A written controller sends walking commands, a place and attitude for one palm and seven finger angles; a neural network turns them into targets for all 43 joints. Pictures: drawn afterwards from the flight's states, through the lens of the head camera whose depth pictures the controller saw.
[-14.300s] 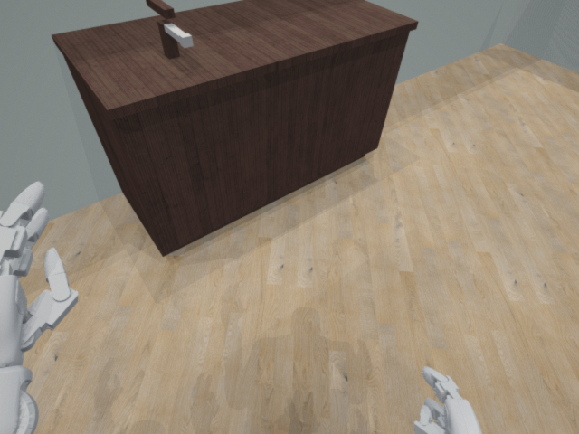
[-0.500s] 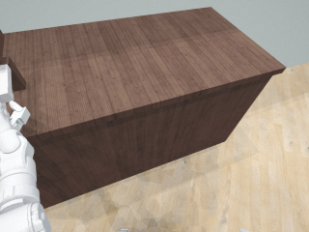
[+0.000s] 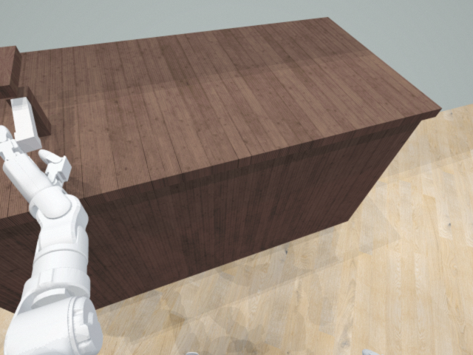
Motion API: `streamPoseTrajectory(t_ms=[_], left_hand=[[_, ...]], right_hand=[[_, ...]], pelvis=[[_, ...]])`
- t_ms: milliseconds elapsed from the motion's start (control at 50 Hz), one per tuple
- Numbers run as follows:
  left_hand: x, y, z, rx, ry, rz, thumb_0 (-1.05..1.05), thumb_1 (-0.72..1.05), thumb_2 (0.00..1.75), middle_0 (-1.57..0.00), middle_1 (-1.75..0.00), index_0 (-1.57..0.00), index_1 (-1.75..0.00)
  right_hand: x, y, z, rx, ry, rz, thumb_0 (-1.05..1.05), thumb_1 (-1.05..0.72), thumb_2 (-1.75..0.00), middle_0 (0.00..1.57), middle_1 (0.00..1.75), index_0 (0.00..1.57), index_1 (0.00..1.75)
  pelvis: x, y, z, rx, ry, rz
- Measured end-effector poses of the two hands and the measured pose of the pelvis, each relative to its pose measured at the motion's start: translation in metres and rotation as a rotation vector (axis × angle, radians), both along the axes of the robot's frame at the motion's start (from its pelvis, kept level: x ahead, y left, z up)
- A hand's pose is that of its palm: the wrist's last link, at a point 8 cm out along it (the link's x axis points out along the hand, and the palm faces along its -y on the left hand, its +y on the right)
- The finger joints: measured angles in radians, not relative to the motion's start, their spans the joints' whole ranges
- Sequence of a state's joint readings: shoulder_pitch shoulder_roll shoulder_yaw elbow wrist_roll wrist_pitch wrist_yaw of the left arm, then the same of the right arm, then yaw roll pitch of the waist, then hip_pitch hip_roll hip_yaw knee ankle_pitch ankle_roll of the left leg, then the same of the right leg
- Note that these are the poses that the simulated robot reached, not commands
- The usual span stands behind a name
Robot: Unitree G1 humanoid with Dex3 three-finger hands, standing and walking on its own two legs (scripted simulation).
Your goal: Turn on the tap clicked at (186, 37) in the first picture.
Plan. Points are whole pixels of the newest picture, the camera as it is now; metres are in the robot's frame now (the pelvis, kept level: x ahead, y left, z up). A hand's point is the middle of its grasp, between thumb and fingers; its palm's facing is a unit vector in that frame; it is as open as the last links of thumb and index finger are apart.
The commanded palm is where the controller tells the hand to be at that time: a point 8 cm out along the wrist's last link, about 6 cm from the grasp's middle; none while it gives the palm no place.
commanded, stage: push the lever round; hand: left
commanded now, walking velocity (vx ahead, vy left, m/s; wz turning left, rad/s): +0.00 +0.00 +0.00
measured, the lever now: (28, 140) +0.44 +0.38 +0.10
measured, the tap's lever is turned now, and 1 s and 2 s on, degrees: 9 37 59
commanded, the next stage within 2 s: lift the hand up off the lever in 1.62 s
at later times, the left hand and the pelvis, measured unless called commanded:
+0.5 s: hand (94, 146) +0.44 +0.27 +0.09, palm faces +0.81 -0.58 -0.07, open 8.0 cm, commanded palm +0.40 +0.28 +0.09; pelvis -0.01 -0.02 -0.01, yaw +0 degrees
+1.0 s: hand (106, 133) +0.47 +0.26 +0.09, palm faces +0.86 -0.51 -0.08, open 8.0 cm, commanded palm +0.42 +0.26 +0.09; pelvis +0.00 -0.02 +0.00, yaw +0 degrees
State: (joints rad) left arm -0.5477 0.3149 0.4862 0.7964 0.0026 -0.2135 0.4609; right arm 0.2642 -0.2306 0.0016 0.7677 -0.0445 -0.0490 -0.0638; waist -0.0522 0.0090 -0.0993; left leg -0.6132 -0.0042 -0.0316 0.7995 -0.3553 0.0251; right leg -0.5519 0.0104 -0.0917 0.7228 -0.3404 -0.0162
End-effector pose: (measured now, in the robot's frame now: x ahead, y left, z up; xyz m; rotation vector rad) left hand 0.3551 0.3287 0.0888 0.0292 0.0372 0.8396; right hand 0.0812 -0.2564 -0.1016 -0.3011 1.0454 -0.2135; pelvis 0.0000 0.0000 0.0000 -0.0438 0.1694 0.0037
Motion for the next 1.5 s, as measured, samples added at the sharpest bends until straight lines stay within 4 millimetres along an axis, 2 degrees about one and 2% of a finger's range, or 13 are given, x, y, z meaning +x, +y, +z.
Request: streamPoseTrajectory(t_ms=[300, 660, 860, 1040, 1240, 1500], left_hand=[[0.016, -0.032, 0.005, 0.008, 0.014, 0.070, 0.01, 0.90, 0.90, -0.15, -0.15, -0.11, -0.14], [0.047, -0.057, 0.010, 0.009, 0.033, 0.143, 0.01, 0.90, 0.90, -0.16, -0.15, -0.11, -0.14], [0.058, -0.061, 0.011, -0.002, 0.048, 0.177, 0.01, 0.90, 0.90, -0.16, -0.15, -0.11, -0.14], [0.063, -0.065, 0.012, -0.006, 0.060, 0.202, 0.01, 0.90, 0.90, -0.16, -0.15, -0.12, -0.14], [0.078, -0.068, 0.014, -0.003, 0.079, 0.203, 0.01, 0.90, 0.90, -0.16, -0.15, -0.10, -0.13], [0.098, -0.074, 0.015, 0.001, 0.090, 0.193, 0.01, 0.90, 0.90, -0.16, -0.15, -0.10, -0.13]], right_hand=[[-0.036, -0.011, -0.009, 0.016, 0.063, -0.037, 0.01, -0.90, -0.90, 0.20, 0.30, 0.20, 0.30], [-0.071, -0.026, -0.015, 0.028, 0.166, -0.077, 0.01, -0.90, -0.90, 0.20, 0.30, 0.20, 0.30], [-0.074, -0.029, -0.015, 0.045, 0.196, -0.088, 0.01, -0.90, -0.90, 0.20, 0.30, 0.20, 0.30], [-0.065, -0.025, -0.017, 0.067, 0.203, -0.072, 0.01, -0.90, -0.90, 0.20, 0.30, 0.20, 0.30], [-0.056, -0.024, -0.018, 0.072, 0.197, -0.064, 0.01, -0.90, -0.90, 0.20, 0.30, 0.20, 0.30], [-0.077, -0.025, -0.018, 0.076, 0.267, -0.082, 0.00, -0.90, -0.90, 0.20, 0.30, 0.20, 0.30]], pelvis=[[-0.008, -0.009, -0.003, 0.006, 0.010, -0.001], [-0.009, -0.022, -0.006, 0.010, 0.059, -0.004], [-0.001, -0.024, -0.005, 0.010, 0.074, -0.006], [0.006, -0.023, -0.005, 0.011, 0.079, 0.000], [0.010, -0.024, -0.007, 0.011, 0.100, 0.000], [0.013, -0.025, -0.008, 0.008, 0.130, -0.002]])
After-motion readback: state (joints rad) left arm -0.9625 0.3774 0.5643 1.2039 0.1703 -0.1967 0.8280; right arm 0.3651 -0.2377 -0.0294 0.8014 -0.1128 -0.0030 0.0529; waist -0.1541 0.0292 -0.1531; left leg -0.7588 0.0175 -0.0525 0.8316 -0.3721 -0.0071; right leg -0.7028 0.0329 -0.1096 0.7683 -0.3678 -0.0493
